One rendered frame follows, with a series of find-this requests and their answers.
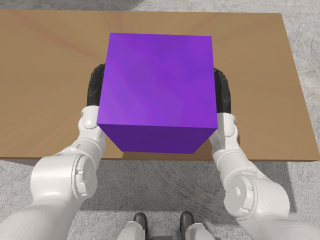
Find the table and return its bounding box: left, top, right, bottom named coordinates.
left=0, top=9, right=320, bottom=167

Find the robot right hand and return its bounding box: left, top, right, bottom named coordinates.
left=214, top=67, right=231, bottom=114

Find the robot right thigh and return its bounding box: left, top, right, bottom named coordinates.
left=185, top=227, right=215, bottom=240

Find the right robot shin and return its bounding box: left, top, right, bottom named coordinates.
left=185, top=223, right=205, bottom=232

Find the robot left hand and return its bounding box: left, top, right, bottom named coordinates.
left=86, top=63, right=106, bottom=106

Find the right robot forearm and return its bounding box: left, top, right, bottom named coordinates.
left=209, top=112, right=290, bottom=209

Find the left robot forearm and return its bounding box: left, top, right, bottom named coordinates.
left=30, top=105, right=107, bottom=197

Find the carton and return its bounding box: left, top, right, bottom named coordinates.
left=96, top=32, right=218, bottom=154

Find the robot right upper arm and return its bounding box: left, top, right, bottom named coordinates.
left=223, top=174, right=320, bottom=240

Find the robot left upper arm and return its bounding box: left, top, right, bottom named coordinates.
left=0, top=153, right=98, bottom=240

